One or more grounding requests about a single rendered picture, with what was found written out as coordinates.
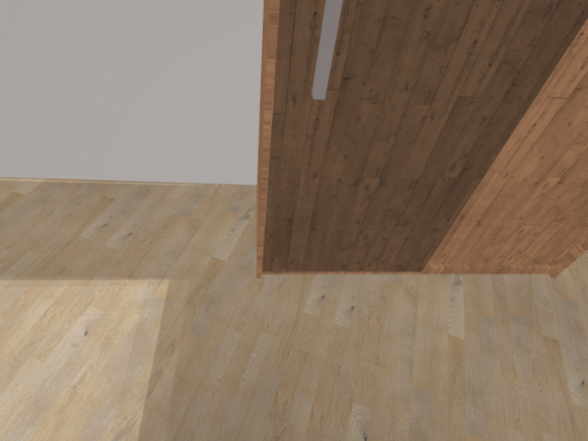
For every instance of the handle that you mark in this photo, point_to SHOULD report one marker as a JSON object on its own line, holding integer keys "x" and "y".
{"x": 330, "y": 22}

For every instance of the wardrobe door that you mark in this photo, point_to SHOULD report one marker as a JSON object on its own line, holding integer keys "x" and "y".
{"x": 531, "y": 207}
{"x": 421, "y": 98}

